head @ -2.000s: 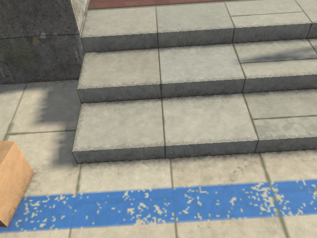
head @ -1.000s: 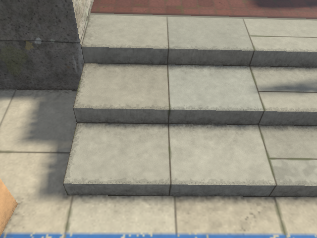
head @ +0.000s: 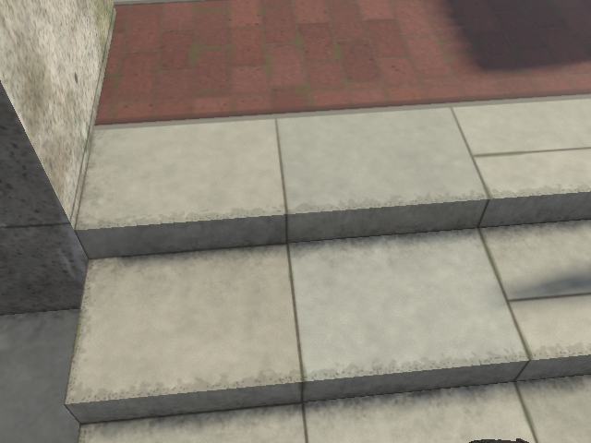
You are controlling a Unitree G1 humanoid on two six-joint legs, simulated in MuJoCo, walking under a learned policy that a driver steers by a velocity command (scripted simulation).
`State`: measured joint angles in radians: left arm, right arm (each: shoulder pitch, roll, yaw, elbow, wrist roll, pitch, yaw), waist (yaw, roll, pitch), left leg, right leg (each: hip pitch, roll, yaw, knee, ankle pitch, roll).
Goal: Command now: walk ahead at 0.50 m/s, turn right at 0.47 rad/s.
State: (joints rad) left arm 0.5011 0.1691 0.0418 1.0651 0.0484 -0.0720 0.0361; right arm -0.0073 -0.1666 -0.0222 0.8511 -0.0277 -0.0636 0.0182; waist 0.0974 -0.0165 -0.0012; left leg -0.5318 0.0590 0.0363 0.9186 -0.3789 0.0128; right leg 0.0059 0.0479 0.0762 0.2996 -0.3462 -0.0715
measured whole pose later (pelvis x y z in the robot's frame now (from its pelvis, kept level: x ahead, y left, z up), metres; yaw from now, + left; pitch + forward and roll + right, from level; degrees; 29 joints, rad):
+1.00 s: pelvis +0.57 -0.06 +0.13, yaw -29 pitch +3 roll +2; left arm 0.49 0.22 0.06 0.86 0.01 -0.09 0.00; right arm 0.10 -0.15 0.02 0.60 -0.03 -0.02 -0.01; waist 0.03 -0.01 -0.01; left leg -0.69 -0.04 0.13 1.04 -0.43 0.11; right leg -0.15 0.14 0.18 0.87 -0.25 -0.09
